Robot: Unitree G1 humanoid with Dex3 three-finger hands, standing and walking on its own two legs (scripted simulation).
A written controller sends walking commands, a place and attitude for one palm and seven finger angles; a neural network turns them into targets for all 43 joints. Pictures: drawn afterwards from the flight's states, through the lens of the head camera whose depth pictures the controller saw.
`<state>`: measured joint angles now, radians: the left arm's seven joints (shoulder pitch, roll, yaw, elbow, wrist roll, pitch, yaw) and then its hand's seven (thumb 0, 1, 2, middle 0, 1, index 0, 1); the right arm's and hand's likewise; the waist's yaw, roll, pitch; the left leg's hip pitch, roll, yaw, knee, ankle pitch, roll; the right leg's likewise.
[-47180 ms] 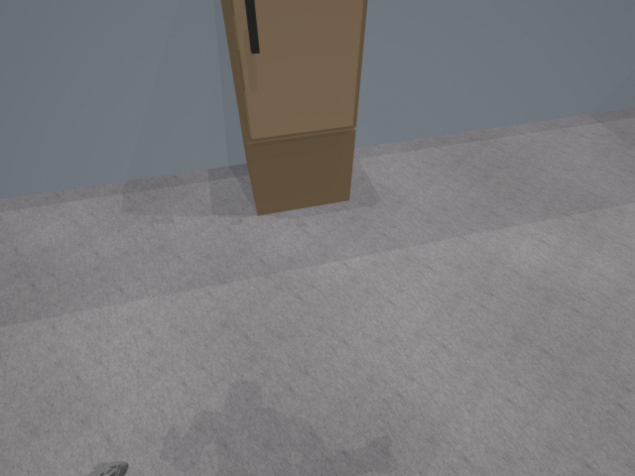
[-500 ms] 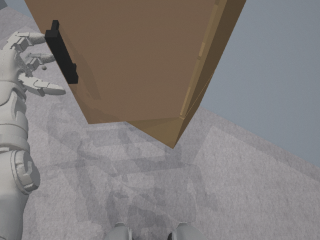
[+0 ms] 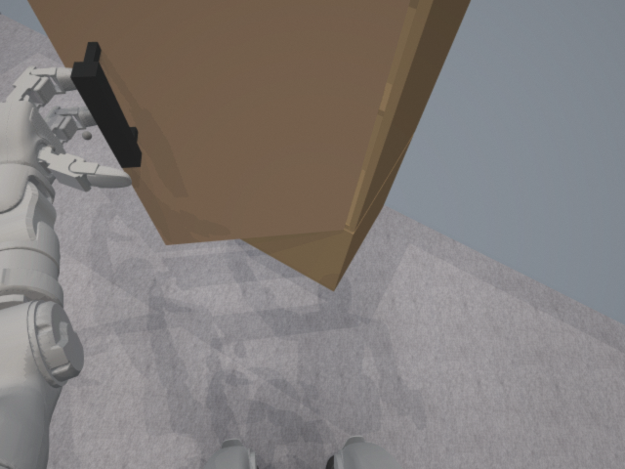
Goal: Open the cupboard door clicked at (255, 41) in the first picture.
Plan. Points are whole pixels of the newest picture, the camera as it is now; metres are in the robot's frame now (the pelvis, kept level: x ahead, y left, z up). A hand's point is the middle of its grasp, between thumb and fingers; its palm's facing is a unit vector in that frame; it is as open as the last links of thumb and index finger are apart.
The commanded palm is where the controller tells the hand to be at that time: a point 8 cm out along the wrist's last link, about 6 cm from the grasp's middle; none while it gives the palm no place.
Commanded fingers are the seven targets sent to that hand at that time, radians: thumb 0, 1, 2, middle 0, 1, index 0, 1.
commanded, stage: slide the fingers in behind the handle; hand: left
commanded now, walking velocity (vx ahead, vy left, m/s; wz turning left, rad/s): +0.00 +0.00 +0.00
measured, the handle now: (113, 109) +0.54 +0.22 +0.10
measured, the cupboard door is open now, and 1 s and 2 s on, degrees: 38 38 39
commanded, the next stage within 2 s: close the thumb around the handle in 1.26 s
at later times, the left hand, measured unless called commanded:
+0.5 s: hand (103, 140) +0.49 +0.22 +0.11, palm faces +0.08 -1.00 +0.01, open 14.0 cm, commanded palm +0.46 +0.26 +0.11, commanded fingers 0.00 -0.50 0.30 -0.30 -1.20 -0.30 -1.20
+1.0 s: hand (131, 137) +0.49 +0.19 +0.11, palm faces +0.10 -0.99 +0.00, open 14.1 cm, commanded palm +0.46 +0.23 +0.11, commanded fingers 0.00 -0.50 0.30 -0.30 -1.20 -0.30 -1.20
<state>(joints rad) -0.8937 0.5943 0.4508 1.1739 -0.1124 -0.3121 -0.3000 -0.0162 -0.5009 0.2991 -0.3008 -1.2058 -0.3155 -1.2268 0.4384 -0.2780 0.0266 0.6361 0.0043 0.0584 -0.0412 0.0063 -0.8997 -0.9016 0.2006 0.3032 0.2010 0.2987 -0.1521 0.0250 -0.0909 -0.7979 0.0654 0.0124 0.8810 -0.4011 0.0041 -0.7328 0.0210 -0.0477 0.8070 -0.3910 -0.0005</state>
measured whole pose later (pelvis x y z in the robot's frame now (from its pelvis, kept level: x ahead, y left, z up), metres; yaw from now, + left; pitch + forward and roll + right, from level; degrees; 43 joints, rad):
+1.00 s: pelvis +0.00 +0.00 +0.00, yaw +0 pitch +17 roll -2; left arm -0.87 0.44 0.38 1.13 -0.10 -0.34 -0.14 -0.02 -0.50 0.30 -0.28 -1.20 -0.28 -1.20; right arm 0.42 -0.26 0.01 0.65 0.00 0.04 -0.01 0.01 -0.90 -0.90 0.20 0.30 0.20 0.30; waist -0.14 0.04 -0.10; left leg -0.77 0.06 0.03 0.88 -0.40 0.01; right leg -0.71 0.01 -0.03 0.82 -0.40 0.00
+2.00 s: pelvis +0.00 +0.00 +0.00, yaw +0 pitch +15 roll -2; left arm -0.83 0.41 0.36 1.10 -0.13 -0.36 -0.14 0.00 0.69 0.81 -0.33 -1.30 -0.33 -1.29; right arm 0.40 -0.26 0.01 0.66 0.00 0.04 -0.01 0.01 -0.90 -0.90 0.20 0.30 0.20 0.30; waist -0.12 0.04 -0.11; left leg -0.73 0.05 0.02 0.87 -0.40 0.01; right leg -0.68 0.01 -0.04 0.81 -0.40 0.00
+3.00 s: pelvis +0.02 -0.01 +0.02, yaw +2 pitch +6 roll +0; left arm -0.07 -0.11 -0.07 0.12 0.05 -0.03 0.56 0.00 0.67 0.80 -0.29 -1.29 -0.30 -1.30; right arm 0.16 -0.17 0.01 0.55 -0.06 0.07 0.01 0.01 -0.90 -0.90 0.20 0.30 0.20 0.30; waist 0.01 0.04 -0.11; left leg -0.45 0.02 0.00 0.73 -0.38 -0.01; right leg -0.41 -0.01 -0.05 0.72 -0.41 -0.01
